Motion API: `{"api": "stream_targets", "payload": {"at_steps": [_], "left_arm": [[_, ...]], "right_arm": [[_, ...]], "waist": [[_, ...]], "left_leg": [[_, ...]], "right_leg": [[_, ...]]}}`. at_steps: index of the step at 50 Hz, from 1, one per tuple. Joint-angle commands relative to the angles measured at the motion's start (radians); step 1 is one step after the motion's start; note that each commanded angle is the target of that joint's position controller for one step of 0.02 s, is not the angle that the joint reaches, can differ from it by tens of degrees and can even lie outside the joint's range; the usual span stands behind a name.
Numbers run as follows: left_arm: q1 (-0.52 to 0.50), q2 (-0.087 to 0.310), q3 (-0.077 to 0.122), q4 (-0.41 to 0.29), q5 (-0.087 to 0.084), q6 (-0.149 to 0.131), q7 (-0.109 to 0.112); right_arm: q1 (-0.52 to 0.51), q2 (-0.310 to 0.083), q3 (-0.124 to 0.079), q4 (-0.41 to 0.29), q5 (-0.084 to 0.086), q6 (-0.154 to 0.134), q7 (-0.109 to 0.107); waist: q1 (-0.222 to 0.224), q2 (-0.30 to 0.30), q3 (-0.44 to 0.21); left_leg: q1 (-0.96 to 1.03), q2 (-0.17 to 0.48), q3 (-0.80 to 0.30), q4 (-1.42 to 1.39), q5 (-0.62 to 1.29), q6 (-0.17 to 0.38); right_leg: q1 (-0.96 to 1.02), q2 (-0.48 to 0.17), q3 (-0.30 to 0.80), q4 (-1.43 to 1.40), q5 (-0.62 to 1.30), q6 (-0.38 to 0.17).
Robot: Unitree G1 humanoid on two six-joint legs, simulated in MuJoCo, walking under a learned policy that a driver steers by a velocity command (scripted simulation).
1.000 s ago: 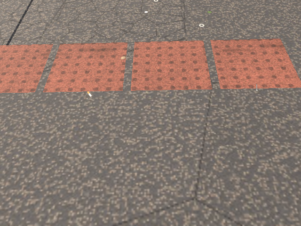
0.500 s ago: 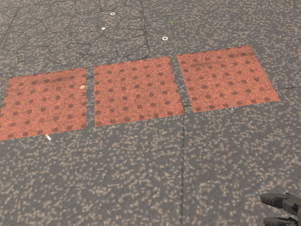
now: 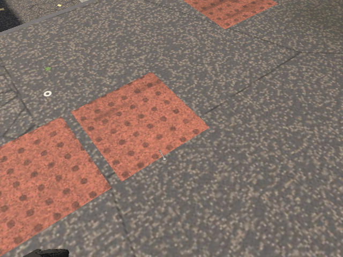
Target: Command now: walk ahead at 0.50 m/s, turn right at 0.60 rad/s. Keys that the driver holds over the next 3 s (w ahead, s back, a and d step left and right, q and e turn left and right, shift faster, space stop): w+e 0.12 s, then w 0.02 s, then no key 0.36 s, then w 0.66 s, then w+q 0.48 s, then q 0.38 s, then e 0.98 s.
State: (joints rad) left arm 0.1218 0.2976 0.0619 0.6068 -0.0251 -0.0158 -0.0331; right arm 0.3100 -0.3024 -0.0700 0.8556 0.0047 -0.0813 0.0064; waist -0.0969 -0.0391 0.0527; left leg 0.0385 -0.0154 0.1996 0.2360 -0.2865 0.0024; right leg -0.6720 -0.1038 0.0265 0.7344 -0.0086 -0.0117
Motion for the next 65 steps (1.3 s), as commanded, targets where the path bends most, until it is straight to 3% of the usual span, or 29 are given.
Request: {"api": "stream_targets", "payload": {"at_steps": [1,4,5,6,7,8,9,10,11,14,17,23,28,29,30,31,32,33,37,41,46,49,50,51,52,53,56,60,65], "left_arm": [[-0.113,0.042,0.005,-0.109,-0.003,-0.015,-0.020],[-0.024,0.101,0.036,-0.108,0.008,-0.005,-0.023],[0.111,0.141,0.061,-0.075,0.007,-0.001,-0.017],[0.295,0.204,0.096,-0.025,0.002,0.008,0.000],[0.299,0.316,0.110,-0.019,-0.008,0.007,0.016],[0.299,0.270,0.088,-0.067,0.004,-0.013,0.011],[0.254,0.194,0.062,-0.056,0.022,-0.028,0.004],[0.205,0.163,0.051,-0.048,0.022,-0.036,0.004],[0.141,0.133,0.043,-0.047,0.019,-0.038,0.004],[0.066,0.120,0.032,-0.045,0.033,-0.044,0.015],[0.060,0.137,0.034,-0.008,0.032,-0.047,0.029],[0.101,0.125,0.023,0.066,0.032,-0.022,0.042],[0.109,0.105,0.013,0.115,0.021,-0.013,0.037],[0.158,0.082,0.005,0.122,0.039,-0.016,0.037],[0.237,0.042,-0.007,0.126,0.046,-0.026,0.034],[0.200,0.049,-0.008,0.115,0.028,-0.032,0.039],[0.095,0.104,0.004,0.085,0.009,-0.032,0.039],[0.058,0.125,0.015,0.071,-0.003,-0.029,0.037],[0.051,0.081,0.015,0.079,0.016,-0.039,0.033],[0.034,0.024,-0.006,0.095,0.023,-0.048,0.028],[0.014,0.054,-0.002,0.095,0.012,-0.056,0.021],[0.181,0.090,0.020,0.150,0.006,-0.053,0.032],[0.292,0.164,0.039,0.166,0.016,-0.054,0.043],[0.353,0.274,0.064,0.174,0.026,-0.051,0.034],[0.325,0.198,0.043,0.166,0.024,-0.064,0.027],[0.284,0.143,0.026,0.157,0.024,-0.076,0.023],[0.199,0.090,0.008,0.147,0.028,-0.081,0.019],[0.223,0.096,0.013,0.175,0.027,-0.082,0.031],[0.274,0.115,0.017,0.219,0.028,-0.083,0.044]], "right_arm": [[-0.024,-0.188,-0.042,-0.051,0.016,0.004,-0.004],[-0.029,-0.234,-0.056,-0.053,0.032,0.025,-0.014],[-0.042,-0.234,-0.055,-0.058,0.037,0.032,-0.018],[-0.037,-0.202,-0.042,-0.067,0.024,0.031,-0.023],[0.050,-0.053,0.008,-0.119,-0.028,0.014,-0.011],[-0.001,-0.096,0.012,-0.135,-0.006,-0.021,0.001],[-0.095,-0.169,-0.009,-0.152,0.035,-0.037,0.011],[-0.112,-0.152,0.000,-0.156,0.035,-0.043,0.010],[-0.113,-0.143,0.000,-0.139,0.012,-0.039,0.001],[-0.060,-0.125,-0.002,-0.111,-0.003,0.003,-0.005],[-0.072,-0.079,0.013,-0.109,-0.015,0.023,-0.013],[-0.204,-0.072,0.020,-0.128,-0.007,0.018,0.006],[-0.170,-0.108,0.001,-0.116,-0.020,0.016,0.011],[-0.151,-0.149,-0.009,-0.117,-0.018,0.017,0.004],[-0.125,-0.198,-0.021,-0.119,-0.013,0.022,-0.001],[-0.023,-0.195,-0.033,-0.083,0.006,0.034,-0.002],[0.071,-0.166,-0.023,-0.063,0.005,0.030,0.002],[0.059,-0.155,-0.017,-0.063,-0.004,0.020,0.001],[-0.084,-0.116,-0.006,-0.097,-0.007,0.012,-0.010],[-0.098,-0.151,-0.020,-0.094,0.010,0.014,-0.011],[-0.050,-0.169,-0.026,-0.062,0.026,0.027,-0.001],[-0.056,-0.090,0.001,-0.057,0.014,0.030,0.002],[-0.085,-0.007,0.026,-0.080,-0.006,0.023,0.007],[-0.092,-0.015,0.027,-0.137,0.007,0.002,0.000],[-0.106,-0.110,0.003,-0.130,0.018,-0.010,-0.004],[-0.113,-0.129,-0.005,-0.126,0.026,-0.017,0.001],[-0.130,-0.088,-0.004,-0.110,0.004,-0.017,0.006],[-0.189,-0.037,0.008,-0.125,0.006,0.002,0.013],[-0.334,0.000,0.027,-0.177,0.018,0.007,0.033]], "waist": [[0.010,0.087,0.039],[0.092,0.135,-0.044],[0.174,0.124,-0.116],[0.262,0.074,-0.207],[0.163,-0.210,-0.275],[0.197,-0.171,-0.461],[0.218,-0.079,-0.342],[0.178,-0.034,-0.238],[0.138,0.026,-0.174],[0.069,0.012,-0.144],[0.060,-0.005,-0.132],[0.125,-0.039,-0.133],[0.089,-0.031,-0.122],[0.109,0.029,-0.136],[0.140,0.172,-0.186],[0.075,0.273,-0.197],[0.002,0.259,-0.160],[0.005,0.206,-0.130],[0.072,0.173,-0.078],[0.070,0.183,-0.090],[0.069,0.157,-0.082],[0.154,0.115,-0.103],[0.193,-0.078,-0.127],[0.197,-0.303,-0.128],[0.195,-0.189,-0.082],[0.172,-0.150,-0.045],[0.127,-0.071,-0.021],[0.127,-0.046,-0.034],[0.175,-0.036,0.003]], "left_leg": [[0.007,0.286,-0.067,-0.053,0.447,0.140],[0.067,0.290,-0.012,0.168,0.917,0.110],[0.020,0.267,0.016,0.350,0.982,0.088],[-0.172,0.233,0.024,0.614,0.821,0.050],[-0.641,0.074,0.004,0.984,-0.092,-0.011],[-0.766,-0.018,-0.238,1.173,-0.323,-0.022],[-0.826,0.046,-0.283,1.173,-0.235,-0.012],[-0.796,0.088,-0.267,1.096,-0.165,-0.005],[-0.747,0.126,-0.259,1.015,-0.128,-0.013],[-0.581,0.138,-0.244,0.903,-0.078,-0.043],[-0.546,0.114,-0.223,0.728,0.042,-0.073],[-0.467,0.073,-0.227,0.415,0.303,-0.057],[-0.318,0.059,-0.219,0.240,0.309,0.025],[-0.224,0.122,-0.286,0.254,0.387,0.058],[-0.063,0.232,-0.432,0.245,0.306,0.153],[0.009,0.324,-0.657,0.119,-0.024,0.263],[0.035,0.379,-0.837,0.012,-0.258,0.308],[0.011,0.383,-0.851,-0.014,-0.372,0.291],[-0.195,0.270,-0.591,-0.064,-0.217,0.200],[-0.309,0.204,-0.399,-0.083,-0.029,0.190],[-0.322,0.236,-0.390,-0.029,-0.079,0.180],[-0.449,0.178,-0.343,0.141,-0.142,0.117],[-0.571,0.079,-0.225,0.473,-0.136,0.050],[-0.852,-0.014,-0.177,0.731,-0.254,0.027],[-0.930,0.049,-0.260,0.881,-0.238,0.041],[-0.961,0.081,-0.277,0.907,-0.136,0.058],[-0.873,0.136,-0.269,0.815,0.051,0.042],[-0.829,0.118,-0.234,0.655,0.211,-0.004],[-0.726,0.077,-0.203,0.407,0.394,0.006]], "right_leg": [[0.017,0.021,-0.051,-0.085,-0.020,-0.029],[0.191,0.114,-0.126,-0.112,-0.178,-0.091],[0.376,0.158,-0.143,-0.163,-0.152,-0.125],[0.678,0.145,-0.066,-0.196,-0.115,-0.169],[1.035,-0.132,0.439,-0.230,-0.196,-0.322],[1.102,-0.269,0.826,-0.402,-0.247,-0.433],[1.014,-0.241,0.643,-0.409,-0.061,-0.368],[0.869,-0.198,0.475,-0.385,0.141,-0.328],[0.737,-0.154,0.357,-0.374,0.293,-0.289],[0.517,-0.111,0.226,-0.429,0.492,-0.274],[0.456,-0.069,0.116,-0.446,0.568,-0.259],[0.510,-0.048,0.081,-0.414,0.408,-0.203],[0.509,-0.042,0.162,-0.295,0.045,-0.148],[0.456,0.017,0.138,-0.224,-0.127,-0.121],[0.300,0.109,0.069,-0.101,-0.357,-0.081],[0.136,0.166,-0.029,0.062,-0.498,-0.032],[0.001,0.157,0.011,0.241,-0.631,-0.019],[-0.061,0.117,0.049,0.359,-0.603,-0.020],[0.031,0.038,0.024,0.248,-0.408,-0.017],[0.229,0.063,-0.038,-0.007,-0.258,0.004],[0.349,0.080,-0.064,-0.200,-0.143,-0.001],[0.588,0.057,-0.023,-0.264,-0.219,-0.042],[0.699,-0.133,0.238,-0.387,-0.347,-0.105],[0.811,-0.289,0.620,-0.536,-0.640,-0.248],[0.779,-0.288,0.656,-0.548,-0.722,-0.269],[0.753,-0.246,0.560,-0.539,-0.663,-0.239],[0.653,-0.149,0.328,-0.564,-0.294,-0.187],[0.644,-0.104,0.136,-0.587,0.021,-0.176],[0.625,-0.098,-0.018,-0.617,0.064,-0.144]]}}
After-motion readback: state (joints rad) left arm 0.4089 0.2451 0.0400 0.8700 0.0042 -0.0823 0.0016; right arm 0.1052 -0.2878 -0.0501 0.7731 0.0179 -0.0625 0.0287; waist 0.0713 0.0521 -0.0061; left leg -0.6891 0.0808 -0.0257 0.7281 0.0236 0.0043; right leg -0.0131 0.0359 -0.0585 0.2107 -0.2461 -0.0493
